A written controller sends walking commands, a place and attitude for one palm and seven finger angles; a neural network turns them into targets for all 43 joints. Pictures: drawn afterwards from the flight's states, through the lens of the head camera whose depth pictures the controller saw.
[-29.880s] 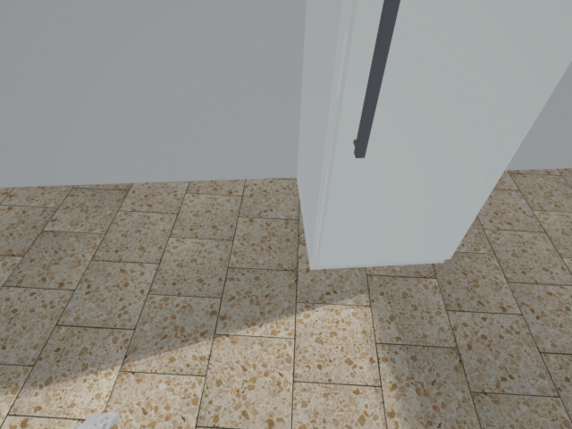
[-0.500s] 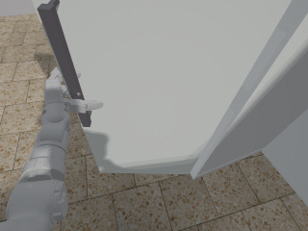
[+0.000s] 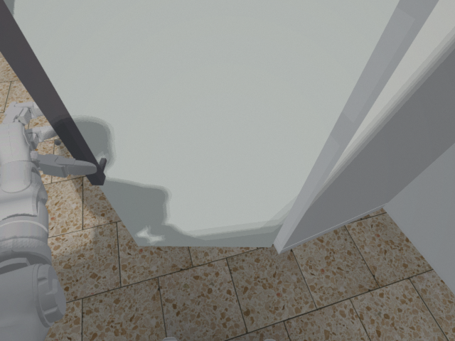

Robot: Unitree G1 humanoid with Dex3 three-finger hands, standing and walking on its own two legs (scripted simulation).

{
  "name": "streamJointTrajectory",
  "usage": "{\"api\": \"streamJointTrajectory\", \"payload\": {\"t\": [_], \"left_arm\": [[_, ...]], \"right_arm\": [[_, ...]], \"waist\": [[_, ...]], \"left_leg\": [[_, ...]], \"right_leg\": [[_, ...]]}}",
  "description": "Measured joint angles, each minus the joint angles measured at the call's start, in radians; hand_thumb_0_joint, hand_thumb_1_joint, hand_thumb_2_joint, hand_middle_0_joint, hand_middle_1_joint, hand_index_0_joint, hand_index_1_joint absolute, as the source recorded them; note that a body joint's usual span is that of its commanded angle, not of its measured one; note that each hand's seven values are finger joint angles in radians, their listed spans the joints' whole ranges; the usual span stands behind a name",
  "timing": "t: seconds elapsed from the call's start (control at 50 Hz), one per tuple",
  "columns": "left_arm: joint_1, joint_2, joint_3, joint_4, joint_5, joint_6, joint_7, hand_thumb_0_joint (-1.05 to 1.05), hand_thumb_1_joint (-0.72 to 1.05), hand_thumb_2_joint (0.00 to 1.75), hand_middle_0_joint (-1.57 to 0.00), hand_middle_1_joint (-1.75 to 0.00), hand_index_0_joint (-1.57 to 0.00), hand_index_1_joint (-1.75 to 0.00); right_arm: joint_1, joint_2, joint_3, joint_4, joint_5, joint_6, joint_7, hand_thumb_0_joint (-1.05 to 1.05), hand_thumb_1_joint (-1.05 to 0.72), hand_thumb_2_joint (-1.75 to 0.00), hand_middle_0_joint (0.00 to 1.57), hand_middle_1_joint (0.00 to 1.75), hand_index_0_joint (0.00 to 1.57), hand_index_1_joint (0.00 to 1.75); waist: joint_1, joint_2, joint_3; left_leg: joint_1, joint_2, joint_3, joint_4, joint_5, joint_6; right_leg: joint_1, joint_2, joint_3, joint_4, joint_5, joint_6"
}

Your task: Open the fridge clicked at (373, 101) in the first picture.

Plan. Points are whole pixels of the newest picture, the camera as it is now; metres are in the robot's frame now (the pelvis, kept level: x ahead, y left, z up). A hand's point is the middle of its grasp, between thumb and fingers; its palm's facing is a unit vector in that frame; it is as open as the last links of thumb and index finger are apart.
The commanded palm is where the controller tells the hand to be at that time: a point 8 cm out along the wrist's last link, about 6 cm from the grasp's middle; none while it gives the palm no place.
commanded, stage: slip the hand off the handle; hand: left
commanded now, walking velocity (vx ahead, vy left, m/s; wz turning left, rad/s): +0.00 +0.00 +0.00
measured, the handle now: (64, 110) +0.48 +0.28 +0.12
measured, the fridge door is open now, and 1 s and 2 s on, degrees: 67 67 67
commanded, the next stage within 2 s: draw the hand back to the body in 1.62 s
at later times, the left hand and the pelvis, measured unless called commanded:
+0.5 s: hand (10, 154) +0.41 +0.36 +0.08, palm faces +0.35 -0.92 -0.20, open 14.7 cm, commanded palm +0.36 +0.39 +0.09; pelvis +0.01 +0.01 -0.01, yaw +0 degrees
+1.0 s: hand (2, 204) +0.32 +0.34 +0.08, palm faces +0.36 -0.92 -0.17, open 14.7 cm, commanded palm +0.28 +0.37 +0.09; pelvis +0.00 +0.02 +0.00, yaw +2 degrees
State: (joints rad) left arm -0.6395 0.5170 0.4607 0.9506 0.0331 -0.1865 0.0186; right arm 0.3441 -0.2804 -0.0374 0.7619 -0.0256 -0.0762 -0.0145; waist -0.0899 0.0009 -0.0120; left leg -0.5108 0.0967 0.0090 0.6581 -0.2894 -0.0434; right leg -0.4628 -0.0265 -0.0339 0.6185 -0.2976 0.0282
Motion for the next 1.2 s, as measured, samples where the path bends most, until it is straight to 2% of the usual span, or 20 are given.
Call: {"api": "streamJointTrajectory", "payload": {"t": [0.08,0.18,0.32,0.42,0.52,0.62,0.72,0.82,0.9,1.0,1.2], "left_arm": [[0.006,0.060,0.043,0.037,-0.025,-0.012,-0.060,-0.02,-0.54,0.20,-0.26,-1.15,-0.29,-1.18],[0.005,0.117,0.061,0.054,-0.045,-0.032,-0.137,-0.02,-0.54,0.20,-0.26,-1.15,-0.27,-1.16],[0.011,0.161,0.093,0.077,-0.075,-0.038,-0.226,-0.02,-0.54,0.20,-0.25,-1.15,-0.25,-1.15],[0.031,0.176,0.121,0.074,-0.068,-0.033,-0.246,-0.02,-0.54,0.20,-0.26,-1.15,-0.25,-1.15],[0.127,0.130,0.102,-0.066,-0.100,-0.043,-0.253,-0.02,-0.54,0.20,-0.25,-1.15,-0.25,-1.15],[0.252,0.051,0.077,-0.225,-0.147,0.002,-0.248,-0.02,-0.54,0.20,-0.25,-1.15,-0.25,-1.15],[0.348,-0.007,0.057,-0.350,-0.143,0.061,-0.188,-0.02,-0.54,0.20,-0.26,-1.15,-0.25,-1.15],[0.405,-0.050,0.013,-0.465,-0.140,0.072,-0.143,-0.02,-0.54,0.20,-0.25,-1.15,-0.25,-1.15],[0.405,-0.067,-0.026,-0.488,-0.151,0.085,-0.141,-0.02,-0.55,0.20,-0.25,-1.15,-0.25,-1.15],[0.407,-0.077,-0.053,-0.486,-0.149,0.125,-0.137,-0.02,-0.55,0.20,-0.25,-1.15,-0.25,-1.15],[0.483,-0.085,-0.025,-0.523,-0.166,0.105,-0.145,-0.02,-0.55,0.20,-0.26,-1.15,-0.25,-1.15]], "right_arm": [[-0.010,-0.007,0.004,-0.004,0.009,0.005,-0.013,0.00,-0.91,-0.90,0.20,0.30,0.20,0.30],[-0.007,-0.013,0.006,-0.005,0.018,0.005,-0.024,0.00,-0.91,-0.90,0.20,0.30,0.20,0.30],[-0.001,-0.016,0.011,-0.012,0.031,0.012,-0.031,0.00,-0.91,-0.90,0.20,0.30,0.20,0.30],[0.004,-0.011,0.015,-0.031,0.031,0.019,-0.033,0.00,-0.91,-0.90,0.20,0.30,0.20,0.30],[0.020,0.001,0.011,-0.049,0.033,0.025,-0.027,0.00,-0.91,-0.90,0.20,0.30,0.20,0.30],[0.019,0.019,0.017,-0.063,0.044,0.022,-0.027,0.00,-0.91,-0.90,0.20,0.30,0.20,0.30],[-0.008,0.040,0.033,-0.083,0.041,0.001,-0.035,0.01,-0.91,-0.90,0.20,0.30,0.20,0.30],[-0.049,0.055,0.047,-0.085,0.033,-0.032,-0.045,0.01,-0.90,-0.90,0.20,0.30,0.20,0.30],[-0.085,0.059,0.060,-0.075,0.036,-0.053,-0.059,0.01,-0.90,-0.90,0.20,0.30,0.21,0.30],[-0.115,0.057,0.072,-0.074,0.039,-0.072,-0.074,0.01,-0.90,-0.90,0.20,0.30,0.21,0.30],[-0.110,0.040,0.066,-0.058,0.035,-0.094,-0.087,0.01,-0.90,-0.90,0.20,0.30,0.21,0.30]], "waist": [[0.006,0.000,0.005],[0.016,0.000,0.005],[0.018,-0.002,-0.010],[0.015,-0.004,-0.015],[0.027,-0.001,-0.025],[0.035,0.002,-0.042],[0.046,0.002,-0.042],[0.071,0.008,-0.036],[0.087,0.011,-0.031],[0.095,0.013,-0.026],[0.101,0.018,-0.016]], "left_leg": [[-0.012,0.007,-0.007,0.011,-0.008,-0.001],[-0.039,0.012,-0.020,0.038,-0.022,-0.004],[-0.065,0.011,-0.021,0.074,-0.046,-0.008],[-0.082,0.007,-0.013,0.097,-0.060,-0.003],[-0.080,0.005,-0.002,0.114,-0.075,0.009],[-0.053,-0.004,0.006,0.116,-0.084,0.022],[-0.030,-0.014,0.002,0.114,-0.082,0.030],[-0.013,-0.020,-0.011,0.109,-0.071,0.031],[0.002,-0.028,-0.023,0.098,-0.058,0.030],[0.023,-0.033,-0.031,0.075,-0.038,0.024],[0.062,-0.019,-0.042,0.048,-0.026,0.000]], "right_leg": [[-0.015,0.007,-0.006,0.021,-0.014,-0.008],[-0.035,0.012,-0.017,0.044,-0.031,-0.014],[-0.057,0.010,-0.015,0.069,-0.049,-0.008],[-0.071,0.006,-0.005,0.079,-0.052,0.002],[-0.063,0.002,0.006,0.073,-0.050,0.015],[-0.029,-0.007,0.013,0.057,-0.047,0.028],[0.004,-0.015,0.009,0.044,-0.041,0.032],[0.031,-0.019,-0.004,0.030,-0.031,0.027],[0.051,-0.025,-0.016,0.024,-0.026,0.026],[0.068,-0.029,-0.025,0.019,-0.021,0.024],[0.093,-0.015,-0.035,0.027,-0.030,0.006]]}}
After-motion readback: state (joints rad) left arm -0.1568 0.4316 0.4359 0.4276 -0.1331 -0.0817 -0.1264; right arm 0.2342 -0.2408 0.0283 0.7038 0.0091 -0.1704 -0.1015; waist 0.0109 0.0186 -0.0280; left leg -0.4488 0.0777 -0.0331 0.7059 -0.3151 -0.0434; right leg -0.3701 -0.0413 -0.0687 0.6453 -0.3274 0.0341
